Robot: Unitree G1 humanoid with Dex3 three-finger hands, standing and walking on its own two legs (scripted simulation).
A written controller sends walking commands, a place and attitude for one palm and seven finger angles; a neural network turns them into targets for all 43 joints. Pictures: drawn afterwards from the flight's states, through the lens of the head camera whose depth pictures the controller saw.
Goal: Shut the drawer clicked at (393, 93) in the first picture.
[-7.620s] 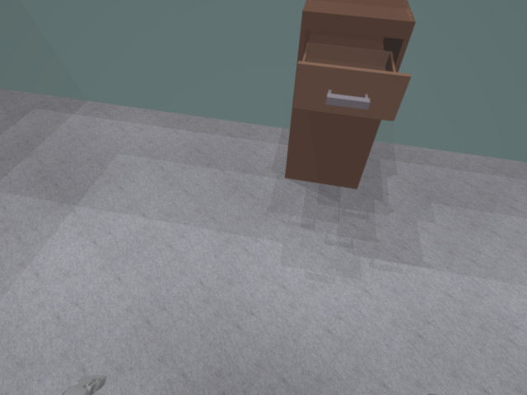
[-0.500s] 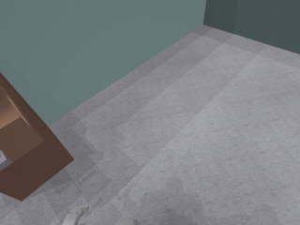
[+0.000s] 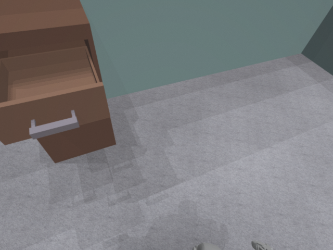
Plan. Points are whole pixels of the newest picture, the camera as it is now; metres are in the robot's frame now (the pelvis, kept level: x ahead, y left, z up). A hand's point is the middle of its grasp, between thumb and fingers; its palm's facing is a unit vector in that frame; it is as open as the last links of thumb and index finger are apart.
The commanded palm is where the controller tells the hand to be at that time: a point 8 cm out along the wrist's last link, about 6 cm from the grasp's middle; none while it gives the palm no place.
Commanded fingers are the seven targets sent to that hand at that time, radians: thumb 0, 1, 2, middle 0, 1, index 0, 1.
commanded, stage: turn to face it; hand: left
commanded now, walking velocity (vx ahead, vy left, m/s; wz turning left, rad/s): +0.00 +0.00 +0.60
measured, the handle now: (54, 122) +0.46 +0.40 -0.06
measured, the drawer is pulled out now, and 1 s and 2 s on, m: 0.29 0.29 0.29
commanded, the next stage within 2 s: take the last steps up to it in 0.58 s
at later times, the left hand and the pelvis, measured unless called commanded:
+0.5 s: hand out of the picture +0.02 +0.16 -0.13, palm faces +0.28 -0.91 -0.29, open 7.3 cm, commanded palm none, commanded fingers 0.00 0.90 0.90 -0.20 -0.30 -0.20 -0.30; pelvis -0.02 -0.06 +0.01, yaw +16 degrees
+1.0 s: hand out of the picture -0.11 +0.17 -0.17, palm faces +0.45 -0.87 -0.19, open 7.4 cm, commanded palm none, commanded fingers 0.00 0.90 0.90 -0.20 -0.30 -0.20 -0.30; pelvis -0.03 -0.01 +0.01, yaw +23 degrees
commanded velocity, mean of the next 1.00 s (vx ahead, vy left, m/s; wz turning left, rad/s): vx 0.10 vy -0.02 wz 0.27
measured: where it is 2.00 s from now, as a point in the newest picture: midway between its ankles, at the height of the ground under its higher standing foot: (149, 245)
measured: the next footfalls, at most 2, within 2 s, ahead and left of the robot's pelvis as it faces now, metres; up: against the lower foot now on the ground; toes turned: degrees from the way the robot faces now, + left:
right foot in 0.34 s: +0.05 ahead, -0.15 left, +0.00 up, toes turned +10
left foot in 0.78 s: -0.06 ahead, +0.09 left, +0.00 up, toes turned +25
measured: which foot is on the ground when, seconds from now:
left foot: down 0.00-0.34, up 0.36-0.76, down 0.78-1.00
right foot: up 0.00-0.32, down 0.34-0.78, up 0.80-1.00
